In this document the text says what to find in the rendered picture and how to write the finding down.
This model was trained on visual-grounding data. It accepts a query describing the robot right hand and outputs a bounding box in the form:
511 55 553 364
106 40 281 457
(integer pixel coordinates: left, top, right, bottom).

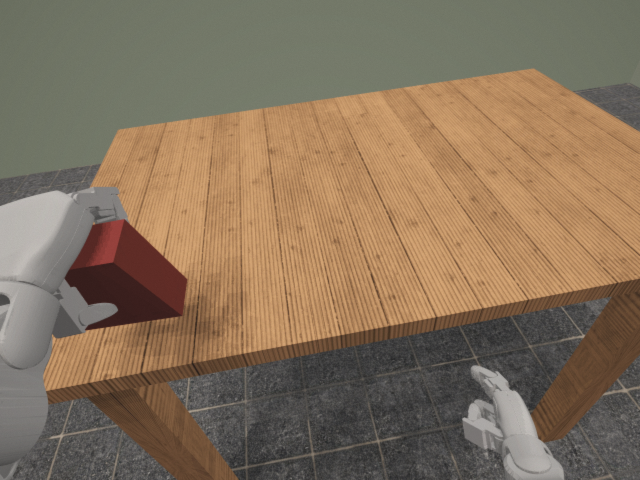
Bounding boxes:
462 365 538 455

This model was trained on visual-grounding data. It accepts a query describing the sponge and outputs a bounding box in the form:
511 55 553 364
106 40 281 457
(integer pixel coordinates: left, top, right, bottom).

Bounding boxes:
64 219 187 331

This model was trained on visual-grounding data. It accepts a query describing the robot left forearm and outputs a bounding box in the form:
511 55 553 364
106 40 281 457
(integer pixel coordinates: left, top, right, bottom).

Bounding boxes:
0 281 61 480

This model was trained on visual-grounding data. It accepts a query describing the table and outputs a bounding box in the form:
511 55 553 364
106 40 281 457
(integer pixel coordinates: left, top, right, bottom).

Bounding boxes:
43 68 640 480

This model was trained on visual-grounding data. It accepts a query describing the robot left hand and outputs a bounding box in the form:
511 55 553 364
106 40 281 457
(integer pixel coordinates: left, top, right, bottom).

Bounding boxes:
0 187 130 338

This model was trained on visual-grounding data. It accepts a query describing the robot right forearm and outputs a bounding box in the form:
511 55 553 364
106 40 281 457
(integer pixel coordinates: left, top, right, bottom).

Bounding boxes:
502 434 564 480

